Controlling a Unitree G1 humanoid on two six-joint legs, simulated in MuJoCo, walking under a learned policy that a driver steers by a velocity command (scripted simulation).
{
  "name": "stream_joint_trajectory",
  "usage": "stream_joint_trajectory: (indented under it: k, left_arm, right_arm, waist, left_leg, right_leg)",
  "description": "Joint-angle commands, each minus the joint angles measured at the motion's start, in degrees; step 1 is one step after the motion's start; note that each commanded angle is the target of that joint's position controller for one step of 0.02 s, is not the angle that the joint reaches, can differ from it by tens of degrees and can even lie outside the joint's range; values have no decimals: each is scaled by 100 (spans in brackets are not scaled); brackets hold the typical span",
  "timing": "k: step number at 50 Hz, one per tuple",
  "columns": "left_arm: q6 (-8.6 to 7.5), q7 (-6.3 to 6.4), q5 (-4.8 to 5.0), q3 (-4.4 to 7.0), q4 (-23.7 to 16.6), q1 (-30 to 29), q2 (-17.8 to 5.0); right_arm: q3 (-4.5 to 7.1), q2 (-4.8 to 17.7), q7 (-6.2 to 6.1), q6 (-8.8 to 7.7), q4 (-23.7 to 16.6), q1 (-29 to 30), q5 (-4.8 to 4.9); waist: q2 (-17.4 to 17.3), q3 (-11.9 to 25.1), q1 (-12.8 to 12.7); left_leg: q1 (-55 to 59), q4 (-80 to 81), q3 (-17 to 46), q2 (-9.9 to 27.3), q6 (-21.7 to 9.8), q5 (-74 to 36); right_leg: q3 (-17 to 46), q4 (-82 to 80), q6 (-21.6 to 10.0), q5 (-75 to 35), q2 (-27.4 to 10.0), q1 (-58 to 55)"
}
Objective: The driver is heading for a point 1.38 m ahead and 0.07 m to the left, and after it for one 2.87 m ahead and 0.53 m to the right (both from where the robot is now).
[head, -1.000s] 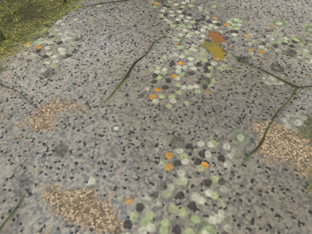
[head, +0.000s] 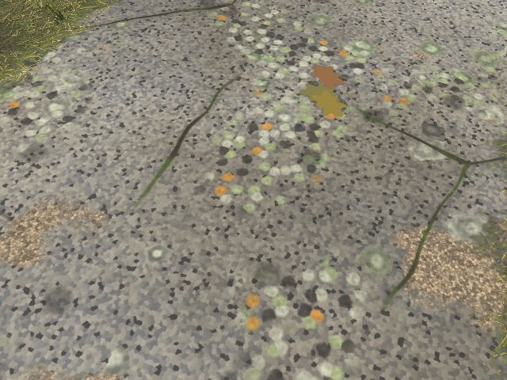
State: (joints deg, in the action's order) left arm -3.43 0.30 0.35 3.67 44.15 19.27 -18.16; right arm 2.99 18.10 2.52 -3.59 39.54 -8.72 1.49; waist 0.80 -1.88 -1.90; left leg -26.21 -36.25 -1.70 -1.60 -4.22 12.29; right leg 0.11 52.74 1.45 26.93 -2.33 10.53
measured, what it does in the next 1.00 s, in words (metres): walks ahead: right foot, then left foot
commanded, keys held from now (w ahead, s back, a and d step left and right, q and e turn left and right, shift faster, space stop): w+q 0.26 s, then w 0.56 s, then w+e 0.18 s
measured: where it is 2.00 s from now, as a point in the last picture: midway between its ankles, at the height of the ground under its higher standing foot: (234, 179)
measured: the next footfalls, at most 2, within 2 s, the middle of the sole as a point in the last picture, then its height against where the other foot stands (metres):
right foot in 0.44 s outside the picture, level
left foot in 0.94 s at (175, 296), level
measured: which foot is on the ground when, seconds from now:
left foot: down 0.00-0.46, up 0.48-0.92, down 0.94-1.00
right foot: up 0.00-0.42, down 0.44-0.94, up 0.96-1.00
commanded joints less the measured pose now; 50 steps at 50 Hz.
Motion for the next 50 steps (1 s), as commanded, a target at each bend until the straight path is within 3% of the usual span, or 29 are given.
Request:
stream_joint_trajectory:
  k: [1, 2, 3, 4, 6, 11, 16, 19, 20, 21, 22, 23, 24, 25, 26, 27, 28, 29, 31, 34, 37, 42, 44, 45, 46, 47, 48, 49, 50]
  left_arm:
    - [-435, -87, 167, 78, -850, -583, -769]
    - [-457, -59, 20, 81, -846, -682, -721]
    - [-425, -36, -73, 108, -830, -637, -702]
    - [-372, -45, -104, 112, -826, -580, -661]
    - [-271, -41, -144, 96, -787, -509, -544]
    - [-272, -39, -121, -26, -1060, -1598, -223]
    - [-402, -216, -21, -37, -1167, -2279, -276]
    - [-434, -246, -22, 34, -1124, -2097, -441]
    - [-445, -225, -33, 90, -1066, -1824, -545]
    - [-459, -187, -43, 186, -915, -1212, -706]
    - [-459, -152, -121, 247, -804, -317, -912]
    - [-409, -142, -156, 384, -639, 409, -1391]
    - [-374, -213, 10, 323, -414, 696, -1030]
    - [-356, -188, 81, 207, -481, 318, -636]
    - [-312, -164, 24, 146, -536, -102, -506]
    - [-285, -164, -28, 91, -518, -338, -410]
    - [-294, -156, -79, 51, -506, -465, -320]
    - [-300, -153, -99, 36, -487, -520, -295]
    - [-332, -151, -22, 51, -392, -484, -356]
    - [-326, -123, 20, 117, -261, -380, -623]
    - [-265, -101, 73, 125, -124, -173, -724]
    - [-120, -79, 134, 139, 195, 379, -819]
    - [-37, -45, 131, 164, 253, 396, -900]
    - [-4, -29, 129, 177, 240, 288, -967]
    - [8, -23, 95, 136, 219, 247, -888]
    - [-13, -22, -27, 2, 45, 168, -569]
    - [-96, -31, 22, -200, -35, 1006, 125]
    - [-146, -33, 152, -75, 72, 794, -414]
    - [-156, -39, 267, 46, -81, 290, -734]
  right_arm:
    - [277, 1009, -50, -78, -140, -1291, -57]
    - [233, 875, -60, -61, -198, -1004, -72]
    - [176, 742, -81, -59, -287, -779, -129]
    - [166, 716, -102, -52, -358, -646, -155]
    - [177, 746, -165, -74, -344, -629, -124]
    - [229, 870, -325, -34, -99, -1060, -31]
    - [230, 822, -397, 43, 167, -1520, 23]
    - [252, 821, -421, 113, 264, -1541, -32]
    - [263, 840, -413, 136, 254, -1486, -45]
    - [232, 786, -394, 158, 229, -1402, -63]
    - [140, 617, -373, 168, 96, -1299, -126]
    - [-22, 91, -341, 105, 107, -2202, -121]
    - [-51, 208, -323, 42, 161, -2335, 11]
    - [83, 749, -315, 12, 69, -1572, 97]
    - [92, 808, -315, -7, -105, -952, 63]
    - [85, 725, -295, -33, -204, -616, -36]
    - [102, 645, -275, -40, -213, -607, -95]
    - [79, 517, -251, -32, -176, -738, -78]
    - [14, 288, -232, -1, -133, -837, -82]
    - [-75, 141, -221, -33, -316, -302, -163]
    - [-118, 59, -165, -106, -442, 328, -134]
    - [-60, 193, -54, -169, -714, 1040, -59]
    - [6, 327, -30, -205, -721, 897, -71]
    - [75, 448, -43, -223, -633, 515, -84]
    - [206, 683, -90, -224, -417, -247, -106]
    - [333, 1079, -162, -206, -264, -1266, -197]
    - [428, 1493, -166, -131, -156, -1608, -237]
    - [295, 933, -161, -106, -167, -1675, -196]
    - [212, 702, -175, -108, -147, -1339, -167]
  waist:
    - [-596, 777, 682]
    - [-234, 461, 512]
    - [-330, 338, 326]
    - [-511, 293, 226]
    - [-513, 259, 136]
    - [-507, 6, 455]
    - [-566, -40, 698]
    - [-732, -43, 545]
    - [-793, 104, 394]
    - [-750, 539, 55]
    - [-591, 1399, -379]
    - [848, 2389, -179]
    - [1548, 2499, -237]
    - [757, 1450, -367]
    - [276, 786, -306]
    - [68, 271, -164]
    - [155, 138, 16]
    - [319, 134, 138]
    - [417, 135, 229]
    - [286, 6, 115]
    - [237, -70, -122]
    - [269, -194, -288]
    - [320, -119, -95]
    - [345, 84, 173]
    - [264, 586, 562]
    - [-143, 1461, 999]
    - [-1700, 2336, 693]
    - [-1317, 2245, 901]
    - [-995, 1361, 862]
  left_leg:
    - [3488, 2181, 3592, 1818, -1257, 1329]
    - [2843, 2191, 3050, 1593, -1144, 711]
    - [2340, 2302, 2642, 1363, -1065, 177]
    - [2029, 2426, 2459, 1222, -1080, -210]
    - [1706, 2515, 2061, 1078, -1146, -1007]
    - [1422, 2413, 1524, 677, -837, -1456]
    - [1944, 2141, 1896, 959, -716, -1171]
    - [2593, 1733, 2112, 1249, -612, -1956]
    - [2717, 1384, 2074, 1200, -553, -2813]
    - [2685, 637, 1867, 950, -433, -3634]
    - [1967, -655, 1710, 678, -274, -3160]
    - [-47, -2823, 1251, -208, 169, -473]
    - [-1182, -3770, 1294, -439, 281, 2047]
    - [-1634, -4075, 1365, -49, 241, 1683]
    - [-1618, -3901, 1093, 210, 222, 1208]
    - [-1539, -3547, 933, 401, 244, 922]
    - [-1286, -3196, 894, 601, 256, 688]
    - [-1045, -2996, 836, 678, 284, 582]
    - [-941, -2560, 664, 753, 371, 522]
    - [-1035, -1488, 504, 836, 508, -217]
    - [-679, -284, 318, 669, 516, -1294]
    - [-579, 545, 354, 485, 339, -1406]
    - [-253, 761, 352, 388, 221, -991]
    - [351, 931, 245, 269, 125, -883]
    - [1508, 1006, 174, 233, -22, -940]
    - [3198, 714, 994, 1119, -355, -1095]
    - [5068, 1135, 3434, 2542, -1161, 40]
    - [4772, 1658, 4065, 2499, -1104, 859]
    - [4104, 1791, 3208, 2334, -871, 837]
  right_leg:
    - [529, 2056, -233, -389, -91, 3673]
    - [481, 1591, -235, -768, -279, 3465]
    - [510, 1201, -210, -1090, -413, 3072]
    - [479, 1040, -137, -1276, -411, 2818]
    - [354, 741, 44, -1528, -334, 2677]
    - [256, -1327, 291, -3017, 19, 2464]
    - [324, -2435, 124, -3564, 194, 2076]
    - [325, -2587, -160, -2883, 183, 1954]
    - [186, -2650, -296, -2558, 290, 1572]
    - [20, -2826, -498, -2672, 354, 669]
    - [593, -2478, -878, -2759, -271, -966]
    - [2861, -2397, -1835, -2186, -1623, -3306]
    - [4550, -3331, -2095, -821, -2095, -3617]
    - [3933, -3545, -1778, -120, -1878, -2802]
    - [3151, -3675, -1569, -434, -1630, -1922]
    - [2614, -3865, -1532, -1105, -1401, -1137]
    - [2241, -4006, -1464, -1578, -1188, -712]
    - [1993, -4136, -1441, -1863, -1048, -464]
    - [1572, -4318, -1521, -2416, -969, -224]
    - [1071, -4522, -1559, -2929, -904, -116]
    - [605, -4537, -1352, -3000, -681, -88]
    - [760, -4224, -1184, -3045, -1031, -808]
    - [923, -3874, -1073, -3435, -1133, -1065]
    - [869, -3432, -983, -4076, -1045, -1028]
    - [692, -2556, -834, -4499, -763, -735]
    - [472, -966, -607, -3397, -418, 286]
    - [125, 1058, -213, 62, 456, 2411]
    - [798, 1830, -203, 624, 306, 2956]
    - [764, 2027, -230, 173, 67, 3302]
